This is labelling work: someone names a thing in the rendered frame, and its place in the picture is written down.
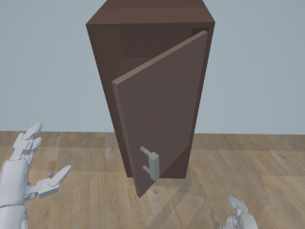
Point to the cupboard door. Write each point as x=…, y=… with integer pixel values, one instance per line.
x=156, y=103

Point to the robot left forearm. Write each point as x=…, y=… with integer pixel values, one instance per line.
x=13, y=216

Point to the handle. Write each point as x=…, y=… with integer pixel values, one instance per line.
x=153, y=164

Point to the left robot hand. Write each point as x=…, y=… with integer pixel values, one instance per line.
x=14, y=174

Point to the right robot hand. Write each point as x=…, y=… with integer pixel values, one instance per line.
x=242, y=219

